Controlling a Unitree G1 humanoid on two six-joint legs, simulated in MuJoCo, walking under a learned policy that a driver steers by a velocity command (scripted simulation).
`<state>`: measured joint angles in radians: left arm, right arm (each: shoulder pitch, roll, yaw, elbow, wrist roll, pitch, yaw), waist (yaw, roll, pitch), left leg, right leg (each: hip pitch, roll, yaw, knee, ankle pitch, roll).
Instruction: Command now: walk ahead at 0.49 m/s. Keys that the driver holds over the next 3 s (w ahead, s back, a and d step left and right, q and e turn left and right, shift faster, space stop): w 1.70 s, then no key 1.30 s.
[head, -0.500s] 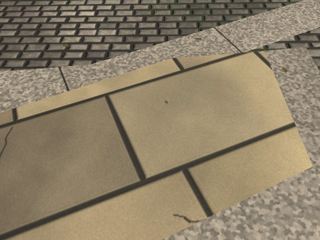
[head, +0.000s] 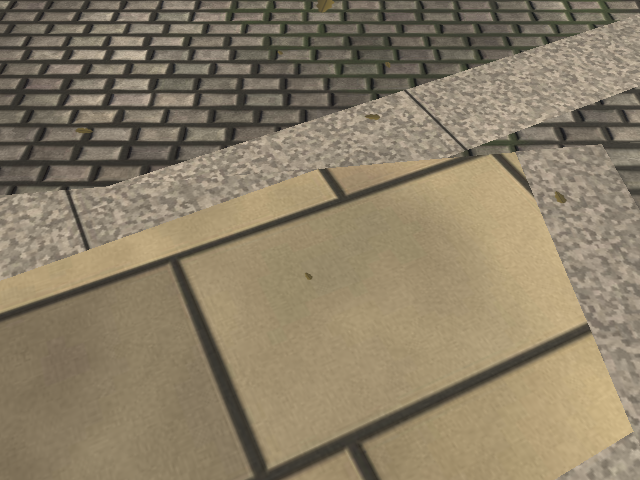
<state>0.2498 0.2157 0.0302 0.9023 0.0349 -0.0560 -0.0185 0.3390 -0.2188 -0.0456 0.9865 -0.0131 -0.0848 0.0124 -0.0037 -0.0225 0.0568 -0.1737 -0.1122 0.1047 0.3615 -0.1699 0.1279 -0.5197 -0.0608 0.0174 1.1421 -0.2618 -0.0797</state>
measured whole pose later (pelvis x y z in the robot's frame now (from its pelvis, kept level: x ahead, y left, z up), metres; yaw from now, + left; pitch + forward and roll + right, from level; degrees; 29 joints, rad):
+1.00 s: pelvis +0.55 -0.01 -0.01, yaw +1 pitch +0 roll +0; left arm 0.40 0.19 0.04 1.06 0.01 -0.08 0.00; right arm 0.11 -0.21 -0.05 0.92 -0.03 -0.08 0.01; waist 0.03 -0.02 0.07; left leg -0.36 -0.03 0.11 0.53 -0.18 0.10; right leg -0.23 0.02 -0.02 1.09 -0.41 -0.09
